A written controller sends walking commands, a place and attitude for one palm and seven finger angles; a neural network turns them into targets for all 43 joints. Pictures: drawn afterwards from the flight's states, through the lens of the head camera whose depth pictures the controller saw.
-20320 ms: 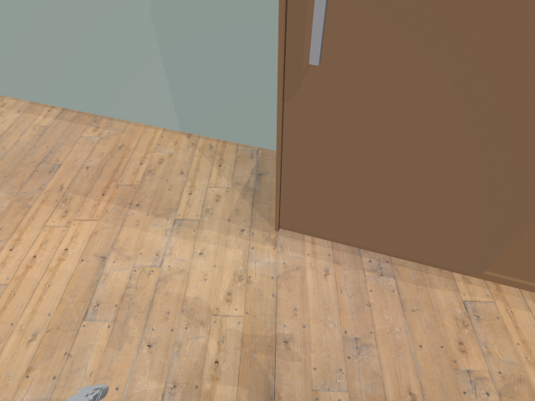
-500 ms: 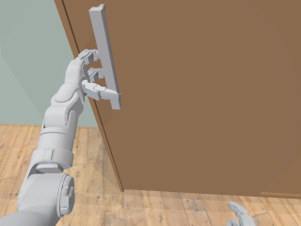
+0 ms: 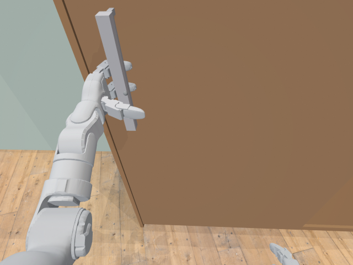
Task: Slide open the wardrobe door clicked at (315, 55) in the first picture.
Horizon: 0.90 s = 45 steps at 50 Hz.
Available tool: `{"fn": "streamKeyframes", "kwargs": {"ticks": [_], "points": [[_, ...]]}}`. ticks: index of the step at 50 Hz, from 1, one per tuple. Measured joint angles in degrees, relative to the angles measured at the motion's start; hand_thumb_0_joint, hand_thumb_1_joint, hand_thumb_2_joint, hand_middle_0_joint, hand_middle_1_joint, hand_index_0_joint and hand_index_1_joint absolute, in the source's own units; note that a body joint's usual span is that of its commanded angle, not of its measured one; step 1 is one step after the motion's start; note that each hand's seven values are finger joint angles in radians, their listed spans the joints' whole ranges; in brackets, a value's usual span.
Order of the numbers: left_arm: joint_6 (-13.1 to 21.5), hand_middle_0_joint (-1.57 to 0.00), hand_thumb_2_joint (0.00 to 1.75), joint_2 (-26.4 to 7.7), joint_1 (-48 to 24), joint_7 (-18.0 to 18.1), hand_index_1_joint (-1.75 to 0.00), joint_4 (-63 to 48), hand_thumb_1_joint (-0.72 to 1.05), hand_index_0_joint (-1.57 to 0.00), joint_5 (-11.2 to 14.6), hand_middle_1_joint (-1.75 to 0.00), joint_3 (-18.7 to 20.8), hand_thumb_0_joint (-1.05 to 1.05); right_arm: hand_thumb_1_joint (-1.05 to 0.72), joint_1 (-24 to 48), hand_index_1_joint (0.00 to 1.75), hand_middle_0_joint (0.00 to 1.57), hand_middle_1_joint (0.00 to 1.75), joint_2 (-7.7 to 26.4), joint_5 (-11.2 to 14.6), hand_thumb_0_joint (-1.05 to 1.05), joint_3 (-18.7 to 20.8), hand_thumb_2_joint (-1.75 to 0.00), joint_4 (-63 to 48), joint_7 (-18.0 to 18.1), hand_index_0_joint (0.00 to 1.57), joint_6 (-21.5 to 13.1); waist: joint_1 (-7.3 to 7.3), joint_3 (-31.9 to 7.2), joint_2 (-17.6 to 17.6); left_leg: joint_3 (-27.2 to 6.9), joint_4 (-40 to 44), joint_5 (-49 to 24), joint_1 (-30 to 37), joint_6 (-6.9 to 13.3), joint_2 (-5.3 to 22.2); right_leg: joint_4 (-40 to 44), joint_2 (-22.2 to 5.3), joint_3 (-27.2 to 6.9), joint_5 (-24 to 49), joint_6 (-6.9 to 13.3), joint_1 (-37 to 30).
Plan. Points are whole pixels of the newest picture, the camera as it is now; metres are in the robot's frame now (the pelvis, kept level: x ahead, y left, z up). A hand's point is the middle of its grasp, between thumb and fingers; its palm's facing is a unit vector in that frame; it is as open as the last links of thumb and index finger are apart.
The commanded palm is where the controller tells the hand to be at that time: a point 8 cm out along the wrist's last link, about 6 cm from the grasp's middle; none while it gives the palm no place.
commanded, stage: slide the fingers in behind the handle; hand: left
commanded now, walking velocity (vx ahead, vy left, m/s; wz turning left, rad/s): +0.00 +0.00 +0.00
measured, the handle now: (123, 77) +0.47 +0.15 +0.22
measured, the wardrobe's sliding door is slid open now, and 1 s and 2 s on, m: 0.00 0.00 0.00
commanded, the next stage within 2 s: grip the handle and tug to test in 0.70 s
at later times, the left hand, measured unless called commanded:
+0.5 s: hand (127, 94) +0.41 +0.12 +0.21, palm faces +0.00 -1.00 +0.00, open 14.1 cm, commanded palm +0.38 +0.18 +0.21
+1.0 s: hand (126, 94) +0.41 +0.13 +0.21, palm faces -0.02 -1.00 +0.01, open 13.4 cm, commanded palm +0.38 +0.19 +0.21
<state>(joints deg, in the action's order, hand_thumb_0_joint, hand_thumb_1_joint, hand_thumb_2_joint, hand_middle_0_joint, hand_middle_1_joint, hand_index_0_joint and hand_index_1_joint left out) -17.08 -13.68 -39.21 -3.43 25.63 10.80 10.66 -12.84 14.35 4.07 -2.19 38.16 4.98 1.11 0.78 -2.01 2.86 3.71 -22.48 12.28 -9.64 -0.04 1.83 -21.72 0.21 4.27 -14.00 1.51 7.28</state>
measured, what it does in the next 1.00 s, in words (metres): stands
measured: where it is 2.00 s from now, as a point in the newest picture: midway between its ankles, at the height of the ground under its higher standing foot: outside the picture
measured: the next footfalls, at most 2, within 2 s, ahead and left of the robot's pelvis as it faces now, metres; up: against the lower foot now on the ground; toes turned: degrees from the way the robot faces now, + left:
none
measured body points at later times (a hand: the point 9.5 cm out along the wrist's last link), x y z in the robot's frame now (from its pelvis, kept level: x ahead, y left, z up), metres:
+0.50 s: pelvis +0.00 +0.00 +0.00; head -0.01 -0.02 +0.45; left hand +0.40 +0.18 +0.22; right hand +0.16 -0.23 -0.10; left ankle +0.00 +0.12 -0.74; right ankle -0.03 -0.10 -0.74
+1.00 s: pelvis +0.01 +0.01 +0.00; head +0.00 -0.01 +0.45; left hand +0.40 +0.18 +0.22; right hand +0.17 -0.24 -0.10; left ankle +0.00 +0.12 -0.74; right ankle -0.03 -0.10 -0.74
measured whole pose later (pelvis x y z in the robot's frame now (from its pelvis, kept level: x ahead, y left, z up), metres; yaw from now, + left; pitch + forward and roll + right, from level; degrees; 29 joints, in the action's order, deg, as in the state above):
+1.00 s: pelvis +0.01 +0.01 +0.00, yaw -1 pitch +0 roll +0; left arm -21.6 -12.3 -32.9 -2.1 14.4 11.2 10.1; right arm -10.7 13.9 3.6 -2.3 36.5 4.1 2.9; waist 0.6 -2.7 2.7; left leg 4.7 -21.4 13.1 -7.7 0.2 1.6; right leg -20.6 0.1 3.2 -14.4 1.1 5.7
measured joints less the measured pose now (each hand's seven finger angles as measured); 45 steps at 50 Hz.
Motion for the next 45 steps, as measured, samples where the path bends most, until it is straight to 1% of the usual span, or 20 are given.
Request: {"fn": "streamKeyframes", "kwargs": {"ticks": [4, 13, 22, 36, 41, 45], "points": [[-0.08, -0.3, 0.3, 0.34, 0.42, 0.48, -1.2, -0.98, -0.5, -0.3, -0.19, -1.2, -0.62, -0.01, -0.91, 0.19, 0.3, 0.2, 0.3, -0.06, 0.07, 0.01, 0.09, -0.9, -0.34, -0.04, 0.2, -0.02, -0.18, 0.03, 0.0, -0.08, -0.03, 0.02, 0.13, -0.06, 0.03, 0.01, 0.04, 0.07, -0.03, 0.05, -0.18], [-0.51, -0.3, 0.3, 1.45, -1.54, 2.08, -1.2, 0.47, -0.5, -0.29, -0.55, -1.2, -2.02, -0.01, -0.91, 0.97, 0.3, 0.2, 0.3, -0.24, -0.11, 0.01, 0.01, -0.9, 0.1, -0.05, 0.2, -0.25, -0.73, 0.23, -0.06, -0.8, -0.33, -0.08, -0.3, -0.02, -0.21, -0.15, -0.17, 0.77, -0.12, 0.05, -0.12], [0.21, -0.28, 0.3, 1.55, 0.34, 1.64, -1.2, -1.17, -0.5, -0.27, -0.33, -1.2, -1.67, -0.01, -0.91, 1.0, 0.3, 0.2, 0.3, -0.71, -0.31, 0.01, -0.23, -0.9, -0.16, -0.48, 0.2, -0.16, -0.62, -0.03, -0.04, -0.4, 0.06, -0.03, 0.33, 0.06, -0.27, 0.07, -0.23, 0.35, -0.1, -0.07, -0.5], [-1.83, -0.26, 0.3, 1.05, 4.52, 1.31, -1.16, -6.97, -0.5, -0.25, -0.01, -1.2, -0.39, -0.01, -0.91, 1.36, 0.3, 0.2, 0.3, -0.51, -0.3, 0.01, -0.13, -0.9, -1.48, -0.83, 0.2, 0.87, 0.18, -0.35, -0.05, 0.95, 0.8, 0.37, 1.58, 0.22, -0.12, 0.73, -0.08, -1.02, 0.0, -0.32, -1.18], [-2.91, -0.25, 0.3, 1.47, 5.64, 2.06, -1.15, -9.45, -0.5, -0.23, -0.2, -1.2, -0.58, -0.01, -0.91, 1.51, 0.3, 0.2, 0.3, -0.3, -0.33, 0.01, 0.12, -0.9, -1.76, -0.95, 0.2, 1.05, 0.11, -0.34, 0.01, 1.11, 0.89, 0.58, 1.81, 0.25, -0.17, 0.87, -0.12, -1.19, -0.12, -0.4, -1.38], [-3.8, -0.25, 0.31, 1.58, 6.12, 1.99, -1.15, -10.66, -0.47, -0.23, -0.05, -1.2, -0.66, -0.01, -0.91, 1.78, 0.3, 0.2, 0.3, -0.31, -0.41, 0.01, 0.09, -0.9, -1.64, -0.91, 0.2, 1.34, -0.04, -0.49, -0.05, 1.09, 0.99, 0.71, 1.93, 0.26, -0.2, 1.02, -0.14, -1.18, -0.24, -0.44, -1.53]]}}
